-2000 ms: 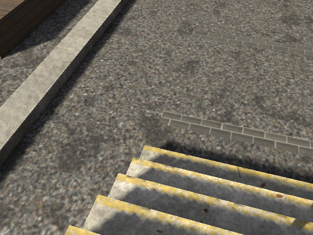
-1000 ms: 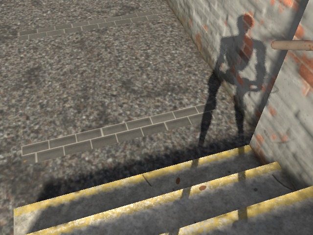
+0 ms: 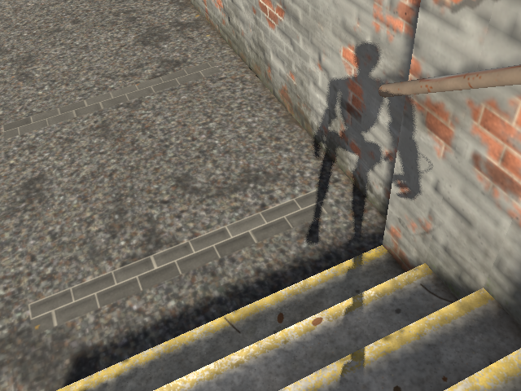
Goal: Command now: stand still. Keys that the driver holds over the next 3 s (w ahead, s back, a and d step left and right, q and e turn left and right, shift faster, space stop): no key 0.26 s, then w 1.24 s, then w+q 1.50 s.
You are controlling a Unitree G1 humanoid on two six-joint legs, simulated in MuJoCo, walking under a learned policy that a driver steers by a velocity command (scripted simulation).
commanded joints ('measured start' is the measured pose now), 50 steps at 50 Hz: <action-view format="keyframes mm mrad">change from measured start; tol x16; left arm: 1 -38 115 32 -77 8 -52 4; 23 -253 115 86 23 12 0 -30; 30 166 248 132 143 9 -29 -32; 50 168 117 59 146 47 -67 9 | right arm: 1 106 -43 -6 24 0 7 -17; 37 51 -85 -14 102 -11 -83 26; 50 -202 27 37 20 15 -105 53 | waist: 1 -40 -144 6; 7 57 -251 65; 21 -10 134 245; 30 175 -179 174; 50 135 -125 196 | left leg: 1 90 33 67 -33 -105 -3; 4 214 89 76 -166 -330 -3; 7 316 124 164 -747 -700 -23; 11 692 207 82 -1179 -65 41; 13 606 273 32 -1106 150 86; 20 489 350 -143 -1305 -716 208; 27 316 279 -32 -1155 -531 192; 32 -107 172 92 -422 -399 121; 43 144 144 137 -633 499 74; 50 337 126 303 -827 402 80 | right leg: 1 70 -186 261 -386 835 -114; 10 239 -203 259 -552 925 -48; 18 205 0 13 -546 119 11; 21 75 18 -47 -477 168 22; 26 287 36 -62 -534 172 12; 28 448 -40 89 -609 88 -19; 30 567 -341 608 -810 -89 -144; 38 303 -182 222 -604 429 -96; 44 44 -144 196 -414 209 -82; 50 -9 -132 171 -181 368 -88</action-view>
